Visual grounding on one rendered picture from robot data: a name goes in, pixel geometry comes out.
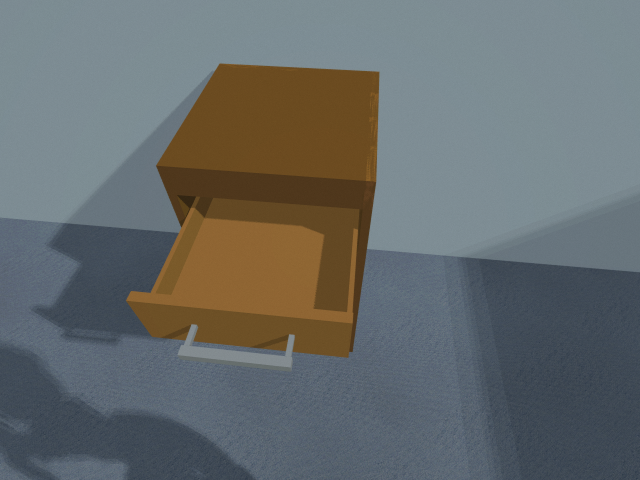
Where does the handle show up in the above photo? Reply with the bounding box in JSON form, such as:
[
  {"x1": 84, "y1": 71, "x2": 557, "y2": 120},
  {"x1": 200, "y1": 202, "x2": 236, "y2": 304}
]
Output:
[{"x1": 178, "y1": 324, "x2": 295, "y2": 372}]

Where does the drawer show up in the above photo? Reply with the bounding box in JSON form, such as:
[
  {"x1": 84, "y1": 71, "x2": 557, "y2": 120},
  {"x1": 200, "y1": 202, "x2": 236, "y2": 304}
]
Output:
[{"x1": 126, "y1": 197, "x2": 359, "y2": 358}]

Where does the cabinet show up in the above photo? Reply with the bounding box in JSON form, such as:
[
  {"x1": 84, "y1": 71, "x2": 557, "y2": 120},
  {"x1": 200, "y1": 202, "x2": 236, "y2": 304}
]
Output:
[{"x1": 156, "y1": 64, "x2": 379, "y2": 352}]

